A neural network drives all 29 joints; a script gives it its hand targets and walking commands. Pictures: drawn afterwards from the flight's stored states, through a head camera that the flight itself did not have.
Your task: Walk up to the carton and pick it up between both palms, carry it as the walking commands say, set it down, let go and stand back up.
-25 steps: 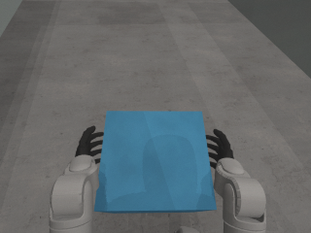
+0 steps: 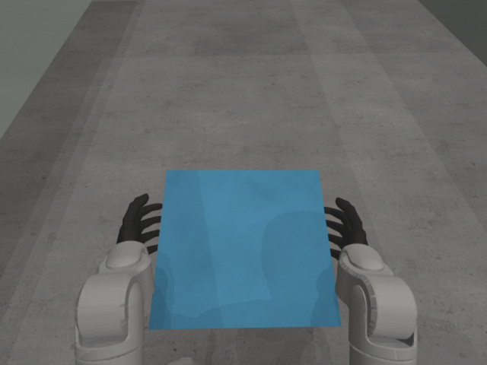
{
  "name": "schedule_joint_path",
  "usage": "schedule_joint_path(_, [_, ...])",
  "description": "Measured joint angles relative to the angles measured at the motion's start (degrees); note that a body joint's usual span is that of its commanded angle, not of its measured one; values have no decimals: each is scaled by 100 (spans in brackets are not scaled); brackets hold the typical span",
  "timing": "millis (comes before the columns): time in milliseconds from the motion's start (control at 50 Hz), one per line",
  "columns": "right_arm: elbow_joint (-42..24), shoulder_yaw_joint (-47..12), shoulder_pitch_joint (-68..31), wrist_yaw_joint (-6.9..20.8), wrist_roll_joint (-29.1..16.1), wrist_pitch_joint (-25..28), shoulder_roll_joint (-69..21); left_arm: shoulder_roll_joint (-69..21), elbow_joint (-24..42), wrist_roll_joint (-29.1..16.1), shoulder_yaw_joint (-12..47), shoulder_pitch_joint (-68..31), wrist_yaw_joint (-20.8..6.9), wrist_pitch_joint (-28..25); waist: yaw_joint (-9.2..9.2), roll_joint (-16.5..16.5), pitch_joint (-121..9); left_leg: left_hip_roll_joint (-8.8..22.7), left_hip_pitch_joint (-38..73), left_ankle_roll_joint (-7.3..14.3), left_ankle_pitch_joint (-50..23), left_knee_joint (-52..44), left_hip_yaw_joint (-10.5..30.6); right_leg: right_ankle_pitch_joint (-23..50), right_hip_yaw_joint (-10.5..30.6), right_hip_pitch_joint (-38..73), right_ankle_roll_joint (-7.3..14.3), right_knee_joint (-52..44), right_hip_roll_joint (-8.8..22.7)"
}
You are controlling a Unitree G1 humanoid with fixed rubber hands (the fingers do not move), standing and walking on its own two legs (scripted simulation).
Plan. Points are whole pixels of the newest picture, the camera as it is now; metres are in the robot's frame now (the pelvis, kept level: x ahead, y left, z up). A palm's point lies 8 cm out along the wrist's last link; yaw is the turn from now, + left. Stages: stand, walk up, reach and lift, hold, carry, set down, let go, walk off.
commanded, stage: carry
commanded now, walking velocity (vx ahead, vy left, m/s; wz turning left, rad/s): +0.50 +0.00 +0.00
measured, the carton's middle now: (242, 256) +0.29 +0.01 +0.01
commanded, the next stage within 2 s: none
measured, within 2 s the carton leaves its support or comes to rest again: neither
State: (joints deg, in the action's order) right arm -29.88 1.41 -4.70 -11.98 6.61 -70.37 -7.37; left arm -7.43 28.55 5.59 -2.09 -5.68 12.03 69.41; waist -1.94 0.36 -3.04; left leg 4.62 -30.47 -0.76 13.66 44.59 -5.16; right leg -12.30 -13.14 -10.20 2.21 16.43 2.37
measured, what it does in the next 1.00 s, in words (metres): walks ahead: left foot, then right foot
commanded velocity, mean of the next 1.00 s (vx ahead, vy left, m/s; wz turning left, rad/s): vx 0.21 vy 0.00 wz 0.29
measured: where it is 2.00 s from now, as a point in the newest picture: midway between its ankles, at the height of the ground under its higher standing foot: (237, 251)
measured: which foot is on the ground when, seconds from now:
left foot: up 0.00-0.14, down 0.16-0.60, up 0.62-0.96, down 0.98-1.00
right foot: down 0.00-0.16, up 0.18-0.56, down 0.58-1.00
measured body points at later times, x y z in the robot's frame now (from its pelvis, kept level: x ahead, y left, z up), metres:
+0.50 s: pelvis +0.35 +0.02 +0.00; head +0.38 +0.04 +0.45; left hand +0.64 +0.16 +0.08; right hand +0.61 -0.15 +0.09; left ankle +0.24 +0.12 -0.75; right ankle +0.44 -0.12 -0.72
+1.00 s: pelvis +0.60 +0.03 -0.03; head +0.61 +0.03 +0.42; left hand +0.85 +0.22 +0.07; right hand +0.90 -0.08 +0.08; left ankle +0.67 +0.12 -0.75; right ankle +0.54 -0.09 -0.75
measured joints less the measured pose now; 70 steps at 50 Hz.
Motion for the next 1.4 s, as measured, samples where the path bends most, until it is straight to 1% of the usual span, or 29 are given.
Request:
schedule_joint_path(100, [-140,-8,-5,-14,19,-24,0,-3,97,-7,3,-55,-25,23,30,-56,-92,-74,2,59,-624,-1338,-332,-622,87,794,-256,-39,78])
schedule_joint_path(160, [-117,-6,-84,-27,8,-112,-3,-3,140,33,1,-81,-6,118,51,-117,-160,-215,400,165,-833,-1843,-637,-1304,180,1130,-453,501,215])
schedule_joint_path(180, [15,-31,-138,-33,5,-94,-7,-2,99,62,-48,-113,2,143,94,-249,-167,-300,453,323,-824,-1653,-726,-1556,223,1043,-471,1030,393])
schedule_joint_path(200, [184,-46,-202,-45,-4,-87,-11,-3,27,85,-100,-133,19,177,156,-328,-175,-346,478,438,-609,-1430,-796,-1483,348,756,-416,1870,520])
schedule_joint_path(220, [326,-39,-257,-59,-24,-105,-16,-4,-50,91,-141,-145,41,213,211,-309,-171,-338,537,502,-389,-1338,-817,-1423,591,344,-370,2809,486])
schedule_joint_path(260, [468,-1,-285,-77,-50,-146,-21,-7,-177,101,-151,-164,69,258,262,-215,-116,-291,816,450,-222,-1550,-811,-1231,909,-483,-284,4241,294])
schedule_joint_path(300, [490,49,-243,-73,-62,-136,-19,-8,-269,131,-95,-173,66,236,303,-146,-59,-273,1191,430,-211,-1971,-785,-876,941,-1088,-258,4624,214])
schedule_joint_path(420, [216,141,-162,-7,-106,28,-10,-16,-151,156,17,-215,45,43,367,-60,1,-187,2219,297,-84,-2947,-662,-76,711,-2075,-337,3258,238])
schedule_joint_path(480, [71,109,-158,11,-121,56,-11,-12,56,138,29,-178,66,33,330,-78,-9,-164,2686,172,171,-3148,-653,311,542,-2239,-376,2307,221])
schedule_joint_path(540, [-46,47,-119,-2,-131,31,-8,-7,219,102,24,-126,90,79,315,-85,-17,-132,3090,15,555,-3114,-605,843,283,-2109,-407,1283,69])
schedule_joint_path(580, [-142,37,-67,-30,-134,-17,-2,-9,252,71,43,-132,102,119,325,-130,12,-93,3135,-77,1012,-2449,-574,1441,28,-1724,-317,641,0])
schedule_joint_path(600, [-147,89,-75,-41,-137,-35,2,-11,182,66,88,-140,105,91,298,-35,25,36,2906,-83,1123,-1721,-550,1185,-81,-1625,-6,733,-27])
schedule_joint_path(620, [-107,155,-127,-59,-127,-56,-1,-12,87,64,123,-173,109,62,255,74,85,70,2497,-70,1202,-731,-333,890,-155,-1605,180,916,-42])
schedule_joint_path(640, [-71,205,-177,-62,-126,-91,-6,-16,3,58,127,-207,121,51,241,118,165,-20,2044,-43,1303,221,-87,672,-201,-1545,263,1003,-6])
schedule_joint_path(660, [-43,215,-212,-74,-123,-128,-9,-19,-48,55,110,-217,118,50,241,138,233,-124,1622,-8,1295,956,60,546,-245,-1444,279,983,45])
schedule_joint_path(680, [-24,197,-239,-86,-116,-158,-12,-19,-65,58,82,-206,105,50,240,147,292,-195,1259,10,1215,1433,109,527,-286,-1317,172,892,102])
schedule_joint_path(700, [-13,163,-256,-87,-111,-168,-13,-18,-50,59,45,-183,91,45,227,145,347,-227,969,10,1099,1642,97,506,-321,-1176,131,780,142])
schedule_joint_path(760, [-50,73,-273,-74,-75,-94,-16,-11,100,22,-39,-123,27,1,152,115,450,-215,358,11,868,1372,-34,383,-408,-823,113,558,256])
schedule_joint_path(840, [-130,54,-312,-49,-42,-26,-22,-10,211,-14,-82,-116,-29,-67,107,77,420,-159,-82,65,504,416,-233,50,-535,-523,-18,638,422])
schedule_joint_path(940, [-130,112,-317,-26,-39,-94,-21,-13,176,20,-40,-160,-25,23,160,-25,244,-202,81,160,-239,-649,-501,-688,-697,-177,-292,1267,657])
schedule_joint_path(980, [-66,131,-364,-10,-27,-161,-26,-13,145,65,-23,-175,-4,99,187,-47,138,-256,412,197,-796,-1240,-570,-1119,-718,-83,-441,1753,759])
schedule_joint_path(1020, [168,109,-465,3,4,-142,-38,-16,27,113,-100,-266,30,161,248,-205,53,-401,462,446,-367,-1053,-575,-1580,-409,-322,-591,2649,915])
schedule_joint_path(1060, [433,135,-522,5,22,-139,-47,-27,-191,140,-158,-346,67,218,286,-239,56,-473,422,579,-60,-866,-501,-2086,191,-759,-656,3633,689])
schedule_joint_path(1120, [561,193,-485,18,4,-150,-44,-25,-331,121,-141,-330,85,242,256,-163,118,-506,532,562,-102,-1066,-394,-2174,643,-1198,-642,4084,333])
schedule_joint_path(1200, [433,164,-407,26,-9,-30,-34,-21,-228,62,-124,-280,82,121,206,-75,181,-563,672,586,-187,-1361,-294,-1957,822,-1366,-537,3398,105])
schedule_joint_path(1260, [290,123,-348,15,-5,22,-28,-17,-131,17,-123,-245,59,49,163,-10,131,-578,728,535,-154,-1390,-232,-1419,741,-1140,-451,2264,18])
schedule_joint_path(1300, [242,110,-309,11,7,17,-20,-18,-130,9,-113,-217,28,26,138,53,59,-574,751,485,-38,-1261,-188,-452,625,-899,-268,1645,5])
schedule_joint_path(1340, [249,104,-227,1,9,-38,-12,-12,-204,17,-73,-146,2,36,130,164,-79,-522,808,424,68,-1203,-109,-458,544,-787,-104,1617,-55])
schedule_joint_path(1400, [269,69,-150,-35,19,-163,-7,-4,-284,21,-52,-79,-13,118,150,150,-305,-514,937,383,115,-1286,-69,-687,500,-633,-55,1534,-75])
